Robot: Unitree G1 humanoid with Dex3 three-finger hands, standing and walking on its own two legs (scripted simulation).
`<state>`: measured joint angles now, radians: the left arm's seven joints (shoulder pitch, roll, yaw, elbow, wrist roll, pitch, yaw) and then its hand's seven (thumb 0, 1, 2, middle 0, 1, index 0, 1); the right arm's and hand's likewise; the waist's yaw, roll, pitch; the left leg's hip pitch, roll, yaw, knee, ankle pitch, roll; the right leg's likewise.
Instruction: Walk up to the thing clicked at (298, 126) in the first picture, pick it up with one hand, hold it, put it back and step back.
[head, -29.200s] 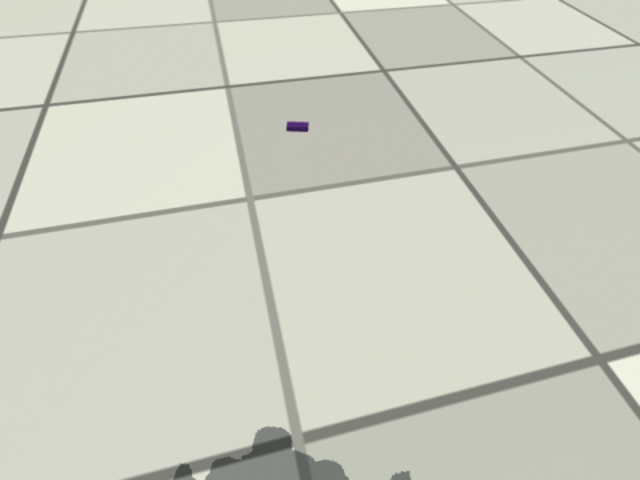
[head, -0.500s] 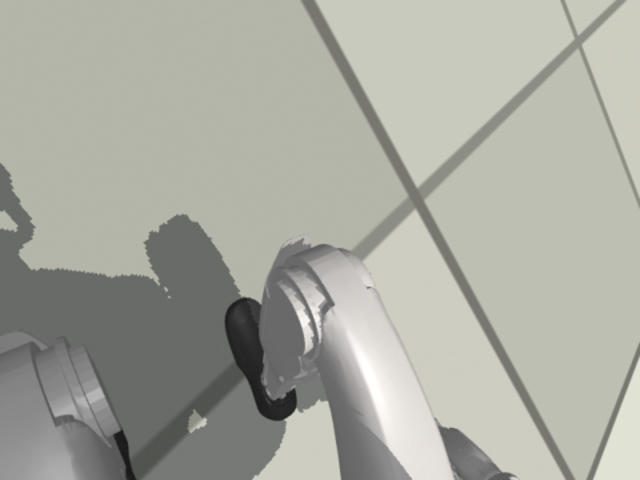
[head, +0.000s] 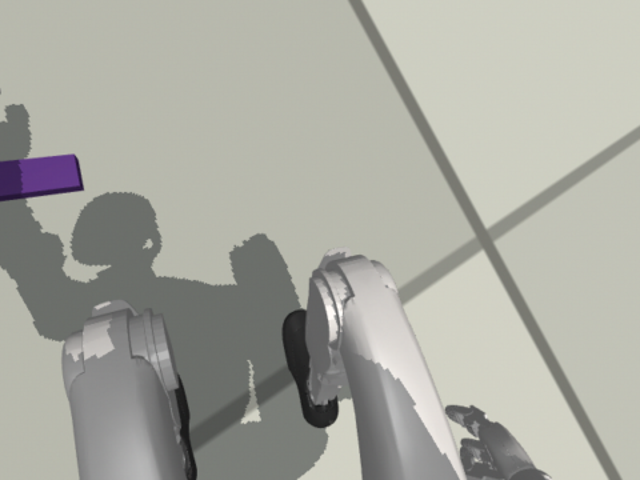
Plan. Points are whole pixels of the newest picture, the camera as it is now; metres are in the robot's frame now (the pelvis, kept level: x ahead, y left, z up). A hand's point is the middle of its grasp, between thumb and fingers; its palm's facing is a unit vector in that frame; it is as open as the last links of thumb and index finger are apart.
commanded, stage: withdraw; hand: left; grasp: from above
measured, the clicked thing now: (36, 177) +0.53 +0.28 -0.34
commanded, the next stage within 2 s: home in 0.18 s
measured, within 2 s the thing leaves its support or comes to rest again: neither
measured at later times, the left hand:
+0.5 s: hand out of the picture +0.53 +0.31 -0.15, palm faces -0.41 -0.12 -0.90, open 12.6 cm
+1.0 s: hand out of the picture +0.33 +0.26 +0.06, palm faces -0.15 -0.80 -0.58, open 7.5 cm
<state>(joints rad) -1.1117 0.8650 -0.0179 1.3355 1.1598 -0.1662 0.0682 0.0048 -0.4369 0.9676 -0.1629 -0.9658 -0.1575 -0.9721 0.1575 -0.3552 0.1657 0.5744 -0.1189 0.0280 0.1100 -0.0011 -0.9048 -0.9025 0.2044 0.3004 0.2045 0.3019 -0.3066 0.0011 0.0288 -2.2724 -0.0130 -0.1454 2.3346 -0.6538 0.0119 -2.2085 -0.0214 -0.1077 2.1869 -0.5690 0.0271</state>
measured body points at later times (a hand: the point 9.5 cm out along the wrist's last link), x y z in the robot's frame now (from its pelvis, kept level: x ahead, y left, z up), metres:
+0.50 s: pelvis +0.01 +0.00 -0.01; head +0.27 +0.07 +0.35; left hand +0.54 +0.31 -0.10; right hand +0.04 -0.25 -0.11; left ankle +0.08 +0.12 -0.32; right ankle +0.13 -0.12 -0.32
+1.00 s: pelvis +0.02 +0.00 +0.17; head +0.18 +0.05 +0.59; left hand +0.34 +0.30 +0.09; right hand +0.24 -0.24 +0.07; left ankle +0.08 +0.12 -0.32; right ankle +0.13 -0.13 -0.32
